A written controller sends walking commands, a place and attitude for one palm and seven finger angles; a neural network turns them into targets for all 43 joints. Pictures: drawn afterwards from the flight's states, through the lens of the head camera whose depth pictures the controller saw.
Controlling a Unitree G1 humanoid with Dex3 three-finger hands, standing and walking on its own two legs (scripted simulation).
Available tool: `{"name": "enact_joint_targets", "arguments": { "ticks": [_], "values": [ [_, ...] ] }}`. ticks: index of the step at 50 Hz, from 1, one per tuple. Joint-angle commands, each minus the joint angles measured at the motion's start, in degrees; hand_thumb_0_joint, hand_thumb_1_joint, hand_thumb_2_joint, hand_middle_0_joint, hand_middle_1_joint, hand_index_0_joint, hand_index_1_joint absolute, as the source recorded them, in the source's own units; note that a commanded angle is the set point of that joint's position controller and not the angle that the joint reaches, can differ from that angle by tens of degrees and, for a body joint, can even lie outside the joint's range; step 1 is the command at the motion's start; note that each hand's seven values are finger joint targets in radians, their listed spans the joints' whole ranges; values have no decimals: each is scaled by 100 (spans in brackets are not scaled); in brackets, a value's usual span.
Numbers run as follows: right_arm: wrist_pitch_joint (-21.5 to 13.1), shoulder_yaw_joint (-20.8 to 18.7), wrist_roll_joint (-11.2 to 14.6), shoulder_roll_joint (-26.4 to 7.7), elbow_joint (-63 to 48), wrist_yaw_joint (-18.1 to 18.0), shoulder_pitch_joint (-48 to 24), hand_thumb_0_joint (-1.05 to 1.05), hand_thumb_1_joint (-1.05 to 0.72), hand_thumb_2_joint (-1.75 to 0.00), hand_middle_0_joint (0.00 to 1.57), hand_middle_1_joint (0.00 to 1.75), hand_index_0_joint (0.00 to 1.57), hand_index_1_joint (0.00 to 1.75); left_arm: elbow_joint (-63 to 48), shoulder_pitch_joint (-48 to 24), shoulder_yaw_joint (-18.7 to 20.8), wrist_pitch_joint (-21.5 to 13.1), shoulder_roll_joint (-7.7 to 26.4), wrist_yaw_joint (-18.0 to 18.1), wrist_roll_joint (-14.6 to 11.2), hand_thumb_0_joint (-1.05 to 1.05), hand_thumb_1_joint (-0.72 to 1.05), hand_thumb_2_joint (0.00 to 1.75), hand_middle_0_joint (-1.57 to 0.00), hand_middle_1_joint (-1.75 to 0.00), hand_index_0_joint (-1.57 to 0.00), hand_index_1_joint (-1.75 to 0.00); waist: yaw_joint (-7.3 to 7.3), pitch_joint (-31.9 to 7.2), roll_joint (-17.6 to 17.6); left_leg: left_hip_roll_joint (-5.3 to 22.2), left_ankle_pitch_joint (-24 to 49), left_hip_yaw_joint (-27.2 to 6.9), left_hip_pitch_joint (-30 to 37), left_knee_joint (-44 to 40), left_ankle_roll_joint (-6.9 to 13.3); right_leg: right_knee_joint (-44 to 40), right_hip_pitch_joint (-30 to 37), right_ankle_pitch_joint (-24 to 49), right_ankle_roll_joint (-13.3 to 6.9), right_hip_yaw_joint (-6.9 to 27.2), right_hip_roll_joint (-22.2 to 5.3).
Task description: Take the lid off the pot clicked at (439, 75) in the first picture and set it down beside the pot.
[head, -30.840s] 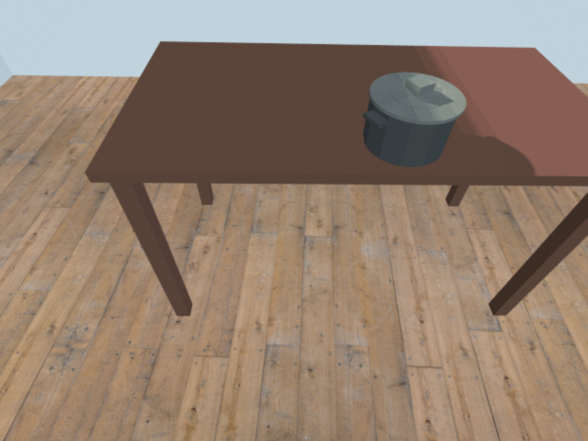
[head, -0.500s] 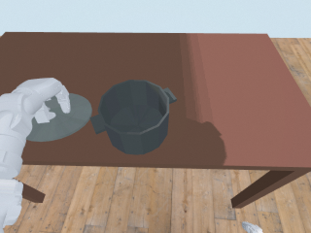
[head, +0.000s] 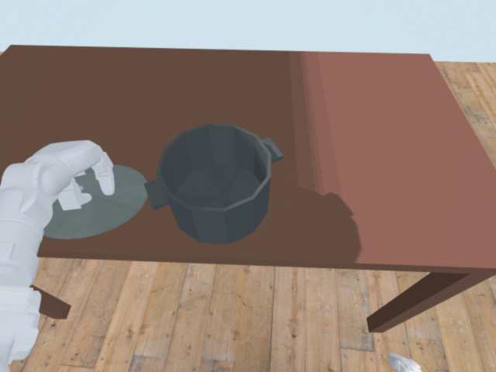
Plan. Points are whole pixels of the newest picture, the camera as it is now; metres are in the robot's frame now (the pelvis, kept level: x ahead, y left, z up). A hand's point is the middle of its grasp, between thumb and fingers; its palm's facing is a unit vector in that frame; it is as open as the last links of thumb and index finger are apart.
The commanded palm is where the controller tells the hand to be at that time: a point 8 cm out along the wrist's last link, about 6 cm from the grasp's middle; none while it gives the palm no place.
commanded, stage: lower the lid onto the table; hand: left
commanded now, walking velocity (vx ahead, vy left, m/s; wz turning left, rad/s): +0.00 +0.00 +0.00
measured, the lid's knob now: (86, 185) +0.42 +0.30 +0.03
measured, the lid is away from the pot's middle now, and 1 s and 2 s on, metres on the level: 0.24 0.25 0.26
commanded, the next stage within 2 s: open the fingers wide in 0.76 s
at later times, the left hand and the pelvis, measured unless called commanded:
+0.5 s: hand (84, 187) +0.41 +0.30 +0.04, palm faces -0.49 -0.08 -0.87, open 5.8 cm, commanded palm +0.43 +0.30 +0.09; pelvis +0.00 +0.01 -0.01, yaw -1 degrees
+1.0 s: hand (82, 186) +0.42 +0.31 +0.03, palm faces -0.46 -0.04 -0.89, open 5.8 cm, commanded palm +0.43 +0.30 +0.07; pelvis -0.01 +0.02 -0.02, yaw -3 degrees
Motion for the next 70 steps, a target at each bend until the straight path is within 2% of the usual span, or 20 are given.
{"name": "enact_joint_targets", "arguments": {
  "ticks": [1, 4, 8, 14, 21, 26, 28, 31, 35, 38, 40, 43, 44, 47, 54, 55, 61, 64, 67, 70],
  "values": [
    [-166, -306, 18, -881, -467, -154, 233, 0, -90, -90, 20, 30, 20, 30, -1041, -3026, 623, -65, 1997, 320, -39, 0, 41, 130, -97, -69, -116, -77, -162, -2290, 449, 38, 1821, -103, 1337, -162, 206, -30, 357, 1348, -451, -90, 275],
    [-189, -342, -29, -871, -467, -150, 304, 0, -90, -90, 20, 30, 20, 30, -1130, -2865, 632, -158, 1907, 382, 4, 0, 41, 130, -97, -69, -116, -77, -166, -2491, 578, 87, 2582, -187, 1662, 9, 176, 56, 178, 1487, -458, -103, 320],
    [-164, -337, -17, -971, -397, -139, 398, 0, -90, -90, 20, 30, 20, 30, -449, -2502, 905, -181, 2192, 390, -44, 0, 41, 130, -97, -69, -116, -77, -140, -2133, 69, 63, 2068, -106, 1049, 4, 197, 74, 256, 1472, -470, -86, 284],
    [-124, -378, -23, -919, -429, -104, 481, 0, -90, -90, 20, 30, 20, 30, -767, -2700, 813, -259, 2114, 521, 159, 0, 41, 130, -97, -69, -116, -77, -147, -2553, 704, 118, 2731, -240, 1534, 132, 120, 188, -95, 1348, -472, -112, 334],
    [-80, -392, -9, -955, -385, -73, 585, 0, -90, -90, 20, 30, 20, 30, -130, -2312, 731, -226, 1909, 501, 61, 0, 41, 130, -97, -69, -116, -77, -177, -2174, 61, 102, 2166, -145, 965, 153, 170, 208, -176, 1245, -450, -116, 331],
    [-47, -405, 7, -946, -366, -63, 639, 0, -90, -90, 20, 30, 20, 30, -228, -2496, 498, -260, 1707, 510, 144, 0, 41, 130, -97, -69, -116, -77, -218, -2194, 385, 130, 2114, -187, 1128, 226, 129, 278, -580, 929, -470, -135, 349],
    [-58, -395, -10, -992, -383, -59, 686, 0, -90, -90, 20, 30, 20, 30, 142, -2191, 766, -291, 2009, 541, 174, 0, 41, 130, -97, -69, -116, -77, -184, -2110, 194, 110, 2048, -179, 913, 286, 120, 332, -572, 929, -491, -125, 345],
    [-47, -367, 33, -974, -362, -59, 735, 0, -90, -90, 20, 30, 20, 30, 582, -2268, 246, -174, 1437, 472, 121, 0, 41, 130, -97, -69, -116, -77, -294, -1784, -120, 88, 1387, -102, 510, 284, 143, 374, -805, 663, -460, -150, 376],
    [-47, -348, 38, -1032, -395, -74, 844, 0, -90, -90, 20, 30, 20, 30, 782, -2323, 480, -157, 1877, 458, 233, 0, 41, 130, -97, -69, -116, -77, -242, -1934, -139, 38, 1191, -49, 248, 397, 135, 513, -775, 639, -482, -128, 385],
    [-44, -381, 6, -992, -468, -54, 808, 0, -90, -90, 20, 30, 20, 30, 549, -2207, 369, -251, 1644, 417, 214, 0, 41, 130, -97, -69, -116, -77, -229, -2226, 74, 62, 1682, -69, 480, 536, 110, 608, -876, 805, -490, -111, 364],
    [-1, -371, 22, -970, -483, -24, 835, 0, -90, -90, 20, 30, 20, 30, 718, -1980, 303, -252, 1488, 376, 156, 0, 41, 130, -97, -69, -116, -77, -232, -2058, -16, 96, 1684, -75, 434, 597, 100, 638, -1044, 690, -464, -154, 397],
    [31, -358, 9, -1047, -489, -52, 847, 0, -90, -90, 20, 30, 20, 30, 587, -2343, 605, -279, 2016, 398, 168, 0, 41, 130, -97, -69, -116, -77, -221, -2090, -62, 68, 1450, -63, 271, 596, 124, 662, -953, 674, -482, -125, 381],
    [101, -420, -76, -1016, -523, -115, 875, 0, -90, -90, 20, 30, 20, 30, -221, -2567, 922, -493, 2237, 498, 259, 0, 41, 128, -96, -70, -114, -77, -197, -2351, -158, 139, 1562, -76, 277, 604, 129, 653, -1000, 587, -502, -125, 438],
    [132, -399, -49, -964, -504, -133, 812, 0, -90, -90, 20, 30, 20, 30, 274, -2126, 484, -538, 1555, 568, 243, 0, 38, 121, -90, -72, -107, -79, -250, -1872, -40, 159, 1310, -38, 105, 653, 90, 689, -1392, 320, -504, -170, 442],
    [219, -419, -39, -956, -455, -114, 933, 0, -90, -90, 20, 30, 20, 30, -64, -2604, 716, -405, 1974, 814, 341, 0, 32, 108, -79, -76, -92, -82, -248, -2487, 367, 175, 1430, -150, 518, 705, 51, 793, -1474, 224, -518, -149, 454],
    [213, -404, -36, -942, -445, -116, 926, 0, -90, -90, 20, 30, 20, 30, 120, -2523, 485, -344, 1676, 817, 332, 0, 31, 106, -77, -77, -90, -82, -286, -2332, 250, 152, 1296, -110, 381, 733, 73, 780, -1545, 214, -508, -157, 463],
    [173, -366, 2, -969, -438, -139, 973, 0, -90, -90, 20, 30, 20, 30, 369, -2480, 488, -223, 1754, 767, 307, 0, 24, 98, -68, -79, -79, -83, -304, -2241, -5, 121, 1047, -38, 86, 747, 108, 793, -1407, 241, -497, -148, 462],
    [160, -355, -9, -993, -464, -149, 980, 0, -90, -90, 20, 30, 20, 30, 250, -2539, 745, -272, 2137, 701, 321, 0, 20, 94, -64, -80, -73, -83, -251, -2396, 62, 109, 1128, -24, 69, 757, 114, 816, -1238, 336, -504, -115, 458],
    [161, -362, -5, -932, -486, -144, 922, 0, -90, -90, 20, 30, 20, 30, 199, -2397, 531, -310, 1779, 663, 324, 0, 17, 89, -59, -80, -67, -84, -255, -2278, 256, 144, 1340, -56, 246, 790, 82, 815, -1466, 304, -514, -159, 463],
    [175, -371, -19, -939, -481, -123, 932, 0, -90, -90, 20, 30, 20, 30, 113, -2440, 570, -347, 1816, 630, 280, 0, 13, 85, -55, -81, -61, -84, -245, -2286, 244, 156, 1376, -57, 265, 811, 94, 806, -1447, 318, -511, -150, 468]
  ]
}}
